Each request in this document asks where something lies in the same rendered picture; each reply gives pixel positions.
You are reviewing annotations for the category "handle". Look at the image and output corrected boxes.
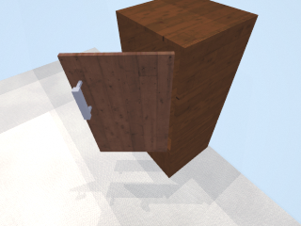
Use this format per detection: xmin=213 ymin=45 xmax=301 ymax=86
xmin=71 ymin=80 xmax=92 ymax=120

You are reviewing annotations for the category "cupboard door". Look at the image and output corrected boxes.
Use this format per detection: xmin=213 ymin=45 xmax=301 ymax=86
xmin=57 ymin=51 xmax=175 ymax=153

